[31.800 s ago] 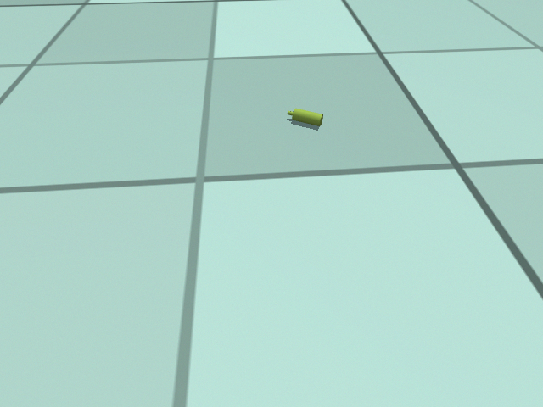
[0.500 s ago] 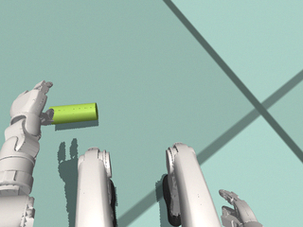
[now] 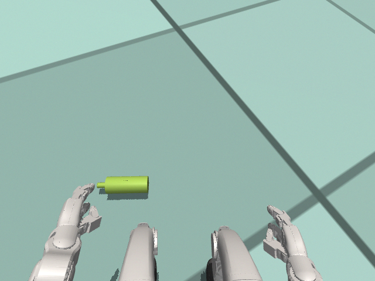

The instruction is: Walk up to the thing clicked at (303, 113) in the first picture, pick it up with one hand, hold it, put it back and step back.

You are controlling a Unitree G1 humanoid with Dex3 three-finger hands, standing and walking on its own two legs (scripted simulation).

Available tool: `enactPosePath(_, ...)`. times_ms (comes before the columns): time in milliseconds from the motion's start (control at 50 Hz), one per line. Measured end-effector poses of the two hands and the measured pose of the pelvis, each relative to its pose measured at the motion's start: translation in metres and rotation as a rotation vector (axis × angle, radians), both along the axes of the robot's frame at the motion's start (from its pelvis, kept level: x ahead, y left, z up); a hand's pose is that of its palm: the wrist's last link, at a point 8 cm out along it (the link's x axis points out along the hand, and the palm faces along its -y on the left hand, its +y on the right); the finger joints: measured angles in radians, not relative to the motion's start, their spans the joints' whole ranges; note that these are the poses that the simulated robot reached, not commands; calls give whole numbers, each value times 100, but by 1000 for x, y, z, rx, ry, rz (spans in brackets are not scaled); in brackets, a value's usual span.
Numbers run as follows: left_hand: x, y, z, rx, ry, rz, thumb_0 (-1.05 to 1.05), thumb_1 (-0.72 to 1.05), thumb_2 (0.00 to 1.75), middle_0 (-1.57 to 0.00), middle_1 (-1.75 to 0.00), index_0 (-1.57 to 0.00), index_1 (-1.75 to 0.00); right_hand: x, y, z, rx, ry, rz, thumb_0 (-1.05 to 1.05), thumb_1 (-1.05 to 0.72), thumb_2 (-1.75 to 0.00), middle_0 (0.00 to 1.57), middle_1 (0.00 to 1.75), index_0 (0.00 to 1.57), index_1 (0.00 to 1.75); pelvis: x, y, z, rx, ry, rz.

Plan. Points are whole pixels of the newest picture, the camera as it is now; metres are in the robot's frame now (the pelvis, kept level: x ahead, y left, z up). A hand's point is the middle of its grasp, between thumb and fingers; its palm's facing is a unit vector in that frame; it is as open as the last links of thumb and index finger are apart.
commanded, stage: home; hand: left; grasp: from above
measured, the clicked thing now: (123, 184) +0.50 +0.27 -0.57
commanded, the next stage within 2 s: none
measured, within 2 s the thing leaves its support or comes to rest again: neither
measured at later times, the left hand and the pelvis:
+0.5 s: hand (79, 233) +0.21 +0.19 +0.06, palm faces +0.10 -0.97 -0.20, open 7.4 cm; pelvis +0.06 +0.00 +0.11, yaw +2 degrees
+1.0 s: hand (81, 237) +0.20 +0.18 +0.06, palm faces +0.09 -0.98 -0.20, open 7.4 cm; pelvis +0.05 +0.00 +0.11, yaw +2 degrees
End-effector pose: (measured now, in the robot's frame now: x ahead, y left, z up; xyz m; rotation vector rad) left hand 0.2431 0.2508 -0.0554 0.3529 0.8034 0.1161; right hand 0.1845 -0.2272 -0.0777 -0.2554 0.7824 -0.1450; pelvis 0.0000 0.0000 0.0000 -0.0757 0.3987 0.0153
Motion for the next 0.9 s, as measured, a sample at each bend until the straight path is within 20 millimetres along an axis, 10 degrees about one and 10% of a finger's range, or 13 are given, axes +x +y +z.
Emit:
enactPosePath(380,-41,-16,133,-150,-6,128,1,90,89,-20,-30,-20,-30,7,-12,115,-57,-145,-97,1,-90,-90,20,30,20,30,52,1,99,23,-179,21)
enactPosePath(620,-55,-18,139,-163,4,142,1,90,89,-20,-29,-20,-30,40,-7,134,-51,-252,-21,1,-90,-90,20,30,20,30,55,-2,105,33,-218,34)
enactPosePath(900,-57,-21,140,-158,-4,132,1,90,89,-20,-29,-20,-30,28,-9,129,-54,-218,-21,1,-90,-90,21,30,20,30,51,-5,106,36,-230,34)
